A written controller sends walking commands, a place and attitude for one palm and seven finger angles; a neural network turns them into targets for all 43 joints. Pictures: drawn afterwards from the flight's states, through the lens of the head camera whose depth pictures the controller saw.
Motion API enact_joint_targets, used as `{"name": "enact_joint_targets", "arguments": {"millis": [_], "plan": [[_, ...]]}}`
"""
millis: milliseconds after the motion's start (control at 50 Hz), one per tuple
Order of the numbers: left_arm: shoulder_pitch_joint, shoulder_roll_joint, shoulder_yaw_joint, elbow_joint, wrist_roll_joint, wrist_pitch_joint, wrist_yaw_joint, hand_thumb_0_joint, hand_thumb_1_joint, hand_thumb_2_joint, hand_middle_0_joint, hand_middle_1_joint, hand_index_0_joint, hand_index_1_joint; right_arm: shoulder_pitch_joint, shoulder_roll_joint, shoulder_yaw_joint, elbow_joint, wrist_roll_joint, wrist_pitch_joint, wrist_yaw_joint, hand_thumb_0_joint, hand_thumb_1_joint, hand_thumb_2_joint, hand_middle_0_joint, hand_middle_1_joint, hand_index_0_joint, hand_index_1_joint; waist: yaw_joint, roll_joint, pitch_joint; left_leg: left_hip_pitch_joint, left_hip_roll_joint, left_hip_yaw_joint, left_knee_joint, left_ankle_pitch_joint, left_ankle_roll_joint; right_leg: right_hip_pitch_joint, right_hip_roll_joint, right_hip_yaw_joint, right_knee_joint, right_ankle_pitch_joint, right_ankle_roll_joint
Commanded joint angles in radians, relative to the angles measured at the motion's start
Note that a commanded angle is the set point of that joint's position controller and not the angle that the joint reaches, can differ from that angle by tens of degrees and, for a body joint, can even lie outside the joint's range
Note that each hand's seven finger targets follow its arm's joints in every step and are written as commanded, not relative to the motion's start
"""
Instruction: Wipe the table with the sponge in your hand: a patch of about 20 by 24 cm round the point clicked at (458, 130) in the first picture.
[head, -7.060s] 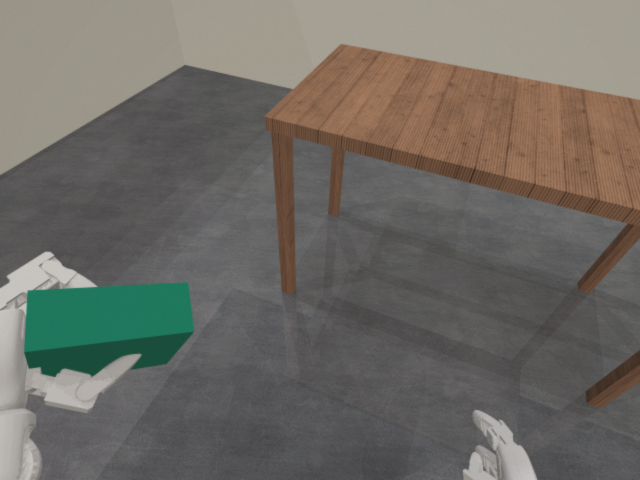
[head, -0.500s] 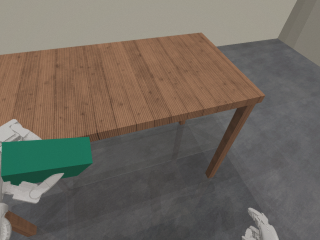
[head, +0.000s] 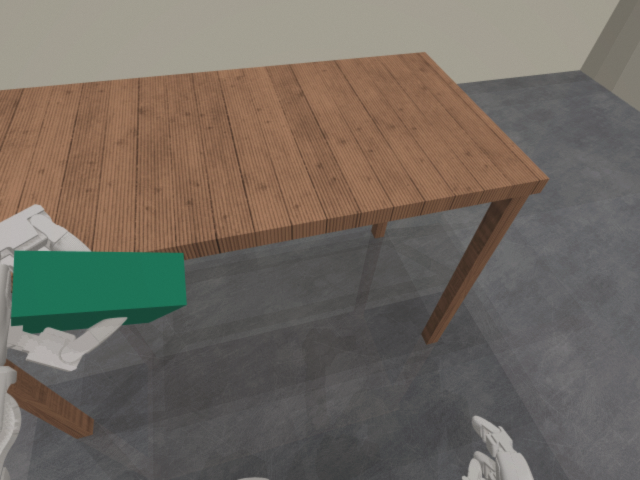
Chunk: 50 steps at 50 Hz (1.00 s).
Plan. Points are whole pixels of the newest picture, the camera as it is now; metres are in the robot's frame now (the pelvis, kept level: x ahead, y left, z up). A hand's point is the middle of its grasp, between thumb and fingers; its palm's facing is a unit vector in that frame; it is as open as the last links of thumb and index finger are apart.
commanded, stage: look again from close up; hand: left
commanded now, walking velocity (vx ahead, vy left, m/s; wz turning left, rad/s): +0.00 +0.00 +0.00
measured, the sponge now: (120, 293) +0.24 +0.23 +0.15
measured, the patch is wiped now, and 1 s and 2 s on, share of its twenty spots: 0.00 0.00 0.00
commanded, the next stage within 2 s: shuffle to correct the standing spot in 0.24 s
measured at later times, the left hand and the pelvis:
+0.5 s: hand (63, 272) +0.25 +0.28 +0.17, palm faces +0.46 -0.84 -0.30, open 9.0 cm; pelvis +0.03 +0.02 +0.00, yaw +0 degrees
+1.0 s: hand (135, 198) +0.36 +0.26 +0.16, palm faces +0.36 -0.85 -0.40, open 9.0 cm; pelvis +0.12 +0.02 -0.01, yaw -3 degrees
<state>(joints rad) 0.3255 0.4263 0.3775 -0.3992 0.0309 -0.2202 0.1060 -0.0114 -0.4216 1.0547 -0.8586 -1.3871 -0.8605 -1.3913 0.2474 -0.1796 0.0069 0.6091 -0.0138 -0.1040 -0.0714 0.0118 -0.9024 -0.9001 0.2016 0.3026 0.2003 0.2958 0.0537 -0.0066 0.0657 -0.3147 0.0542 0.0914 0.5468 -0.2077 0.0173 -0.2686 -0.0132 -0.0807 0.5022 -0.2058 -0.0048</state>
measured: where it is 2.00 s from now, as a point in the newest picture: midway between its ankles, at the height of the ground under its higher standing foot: (296, 475)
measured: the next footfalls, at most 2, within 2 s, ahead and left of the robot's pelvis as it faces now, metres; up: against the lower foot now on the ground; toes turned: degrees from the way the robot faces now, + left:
right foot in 1.08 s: +0.27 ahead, -0.04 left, +0.00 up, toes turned -1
left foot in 1.40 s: +0.31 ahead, +0.18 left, +0.00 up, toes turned +3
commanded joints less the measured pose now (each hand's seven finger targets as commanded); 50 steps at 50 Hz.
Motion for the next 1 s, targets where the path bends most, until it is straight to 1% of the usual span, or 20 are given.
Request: {"name": "enact_joint_targets", "arguments": {"millis": [0, 20, 80, 140, 220, 280, 340, 400, 520, 580, 660, 740, 780, 800, 820, 840, 860, 880, 920, 980], "plan": [[-0.141, 0.118, 0.070, -0.056, -0.072, -0.096, -0.024, 0.000, 0.100, 1.300, -1.200, -1.600, -1.200, -1.600, -0.047, -0.128, -0.052, -0.156, 0.023, -0.109, 0.029, 0.000, -0.900, -0.900, 0.200, 0.300, 0.200, 0.300, -0.010, 0.037, -0.191, 0.113, -0.043, -0.053, -0.073, -0.054, -0.007, 0.053, -0.151, 0.247, -0.184, -0.004, -0.053], [-0.048, 0.024, 0.013, -0.057, -0.087, -0.092, -0.024, 0.000, 0.100, 1.300, -1.200, -1.600, -1.200, -1.600, -0.072, -0.120, -0.051, -0.159, 0.035, -0.121, 0.043, 0.000, -0.900, -0.900, 0.200, 0.300, 0.200, 0.300, -0.017, 0.097, -0.211, 0.152, -0.018, -0.062, -0.118, -0.022, -0.003, 0.072, -0.122, 0.207, -0.146, -0.044, -0.050], [0.051, 0.072, 0.022, -0.195, -0.075, -0.080, -0.007, 0.000, 0.100, 1.300, -1.200, -1.600, -1.200, -1.600, -0.105, -0.139, -0.041, -0.184, 0.032, -0.121, 0.056, 0.000, -0.900, -0.900, 0.200, 0.300, 0.200, 0.300, -0.006, 0.069, -0.133, 0.024, 0.050, -0.133, -0.239, -0.202, 0.021, 0.071, -0.050, 0.129, -0.106, -0.176, -0.008], [0.032, 0.132, 0.107, -0.207, -0.064, -0.077, 0.015, 0.000, 0.100, 1.300, -1.200, -1.600, -1.200, -1.600, -0.115, -0.143, -0.035, -0.200, 0.035, -0.118, 0.044, 0.000, -0.900, -0.900, 0.200, 0.300, 0.200, 0.300, -0.011, 0.038, -0.095, -0.099, 0.079, -0.163, -0.312, -0.340, 0.035, 0.129, -0.018, 0.078, -0.041, -0.159, 0.003], [-0.086, 0.185, 0.168, -0.279, -0.061, -0.091, 0.024, 0.000, 0.100, 1.300, -1.200, -1.600, -1.200, -1.600, -0.117, -0.140, -0.032, -0.206, 0.024, -0.128, 0.030, 0.000, -0.900, -0.900, 0.200, 0.300, 0.200, 0.300, -0.020, 0.107, -0.100, -0.050, 0.063, -0.138, -0.292, -0.319, 0.031, 0.111, -0.006, 0.087, -0.059, -0.125, -0.003], [-0.106, 0.112, 0.104, -0.249, -0.057, -0.096, 0.020, 0.000, 0.100, 1.300, -1.200, -1.600, -1.200, -1.600, -0.109, -0.134, -0.028, -0.195, 0.019, -0.141, 0.031, 0.000, -0.900, -0.900, 0.200, 0.300, 0.200, 0.300, -0.022, 0.136, -0.104, -0.022, 0.049, -0.130, -0.274, -0.309, 0.024, 0.111, -0.007, 0.102, -0.087, -0.103, -0.010], [-0.115, 0.062, 0.045, -0.223, -0.051, -0.084, 0.013, 0.000, 0.100, 1.300, -1.200, -1.600, -1.200, -1.600, -0.104, -0.137, -0.026, -0.178, 0.011, -0.148, 0.035, 0.000, -0.900, -0.900, 0.200, 0.300, 0.200, 0.300, -0.029, 0.080, -0.111, 0.053, 0.022, -0.110, -0.236, -0.234, 0.004, 0.069, -0.005, 0.122, -0.152, -0.104, -0.013], [-0.119, 0.034, 0.010, -0.198, -0.046, -0.060, 0.011, 0.000, 0.100, 1.300, -1.200, -1.600, -1.200, -1.600, -0.099, -0.146, -0.033, -0.175, 0.005, -0.135, 0.036, 0.000, -0.900, -0.900, 0.200, 0.300, 0.200, 0.300, -0.033, 0.088, -0.118, 0.082, 0.035, -0.115, -0.235, -0.328, 0.016, 0.023, 0.016, 0.120, -0.129, -0.187, -0.027], [-0.106, 0.099, 0.083, -0.223, -0.057, -0.040, 0.020, 0.000, 0.100, 1.300, -1.200, -1.600, -1.200, -1.600, -0.119, -0.145, -0.027, -0.201, 0.008, -0.103, 0.028, 0.000, -0.900, -0.900, 0.200, 0.300, 0.200, 0.300, -0.032, 0.118, -0.113, 0.128, 0.083, -0.149, -0.207, -0.270, 0.047, -0.035, 0.042, 0.099, -0.019, -0.106, -0.047], [-0.092, 0.081, 0.077, -0.240, -0.067, -0.041, 0.021, 0.000, 0.100, 1.300, -1.200, -1.600, -1.200, -1.600, -0.108, -0.142, -0.027, -0.207, 0.013, -0.086, 0.028, 0.000, -0.900, -0.900, 0.200, 0.300, 0.200, 0.300, -0.035, 0.086, -0.144, 0.133, 0.079, -0.126, -0.118, -0.084, 0.049, 0.002, 0.029, 0.112, 0.024, 0.029, -0.056], [-0.062, 0.095, 0.089, -0.249, -0.074, -0.042, 0.025, 0.000, 0.100, 1.300, -1.200, -1.600, -1.200, -1.600, -0.102, -0.136, -0.033, -0.206, 0.020, -0.073, 0.032, 0.000, -0.900, -0.900, 0.200, 0.300, 0.200, 0.300, -0.045, 0.020, -0.187, 0.117, 0.016, -0.030, 0.056, 0.103, 0.021, 0.079, -0.037, 0.209, 0.022, 0.247, -0.091], [-0.015, 0.127, 0.121, -0.244, -0.073, -0.053, 0.043, 0.000, 0.100, 1.300, -1.200, -1.600, -1.200, -1.600, -0.116, -0.125, -0.035, -0.201, 0.027, -0.051, 0.039, 0.000, -0.900, -0.900, 0.200, 0.300, 0.200, 0.300, -0.036, -0.115, -0.182, -0.048, -0.046, 0.007, 0.214, 0.057, -0.001, 0.229, -0.165, 0.369, -0.009, 0.468, -0.157], [-0.009, 0.128, 0.131, -0.259, -0.075, -0.068, 0.047, 0.000, 0.100, 1.300, -1.200, -1.600, -1.200, -1.600, -0.119, -0.127, -0.038, -0.195, 0.027, -0.039, 0.040, 0.000, -0.900, -0.900, 0.200, 0.300, 0.200, 0.300, -0.031, -0.080, -0.157, -0.053, -0.041, -0.010, 0.125, -0.055, 0.009, 0.232, -0.184, 0.363, 0.005, 0.453, -0.153], [-0.002, 0.125, 0.130, -0.264, -0.078, -0.069, 0.046, 0.000, 0.100, 1.300, -1.200, -1.600, -1.200, -1.600, -0.111, -0.125, -0.037, -0.189, 0.026, -0.033, 0.038, 0.000, -0.900, -0.900, 0.200, 0.300, 0.200, 0.300, -0.048, -0.040, -0.155, 0.036, -0.037, -0.018, 0.037, 0.011, 0.017, 0.176, -0.152, 0.302, 0.048, 0.414, -0.127], [-0.001, 0.129, 0.137, -0.279, -0.083, -0.067, 0.041, 0.000, 0.100, 1.300, -1.200, -1.600, -1.200, -1.600, -0.110, -0.138, -0.043, -0.192, 0.027, -0.032, 0.033, 0.000, -0.900, -0.900, 0.200, 0.300, 0.200, 0.300, -0.069, 0.070, -0.159, 0.215, -0.014, -0.056, -0.025, 0.202, 0.039, 0.041, -0.075, 0.199, 0.165, 0.409, -0.073], [0.010, 0.120, 0.127, -0.299, -0.086, -0.070, 0.041, 0.000, 0.100, 1.300, -1.200, -1.600, -1.200, -1.600, -0.101, -0.148, -0.045, -0.196, 0.030, -0.028, 0.032, 0.000, -0.900, -0.900, 0.200, 0.300, 0.200, 0.300, -0.082, 0.204, -0.195, 0.373, 0.081, -0.193, -0.046, 0.424, 0.091, -0.111, 0.008, 0.075, 0.336, 0.321, -0.017], [-0.004, 0.112, 0.111, -0.321, -0.090, -0.074, 0.040, 0.000, 0.100, 1.300, -1.200, -1.600, -1.200, -1.600, -0.085, -0.135, -0.048, -0.202, 0.025, -0.029, 0.037, 0.000, -0.900, -0.900, 0.200, 0.300, 0.200, 0.300, -0.097, 0.274, -0.191, 0.506, 0.170, -0.326, -0.082, 0.592, 0.150, -0.304, 0.050, 0.022, 0.477, -0.047, 0.004], [-0.009, 0.114, 0.113, -0.335, -0.088, -0.074, 0.038, 0.000, 0.100, 1.300, -1.200, -1.600, -1.200, -1.600, -0.081, -0.133, -0.058, -0.200, 0.013, -0.034, 0.044, 0.000, -0.900, -0.900, 0.200, 0.300, 0.200, 0.300, -0.094, 0.258, -0.177, 0.569, 0.225, -0.386, -0.095, 0.628, 0.185, -0.422, 0.051, 0.029, 0.528, -0.293, -0.008], [-0.011, 0.127, 0.123, -0.369, -0.082, -0.066, 0.037, 0.000, 0.100, 1.300, -1.200, -1.600, -1.200, -1.600, -0.083, -0.141, -0.065, -0.200, 0.014, -0.046, 0.046, 0.000, -0.900, -0.900, 0.200, 0.300, 0.200, 0.300, -0.082, 0.193, -0.123, 0.526, 0.234, -0.322, -0.106, 0.570, 0.181, -0.464, 0.006, 0.033, 0.480, -0.287, -0.019], [0.069, 0.108, 0.115, -0.314, -0.068, -0.054, 0.037, 0.000, 0.100, 1.300, -1.200, -1.600, -1.200, -1.600, -0.102, -0.149, -0.054, -0.199, 0.017, -0.051, 0.046, 0.000, -0.900, -0.900, 0.200, 0.300, 0.200, 0.300, -0.060, 0.197, -0.091, 0.234, 0.165, -0.132, -0.108, 0.474, 0.115, -0.161, -0.003, -0.050, 0.225, -0.083, -0.022]]}}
